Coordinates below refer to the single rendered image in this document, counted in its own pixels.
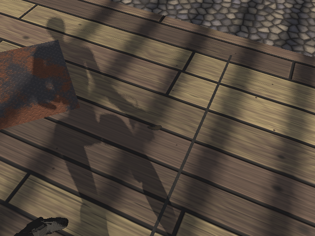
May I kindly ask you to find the left robot hand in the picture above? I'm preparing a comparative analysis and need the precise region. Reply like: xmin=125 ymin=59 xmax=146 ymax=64
xmin=14 ymin=217 xmax=69 ymax=236

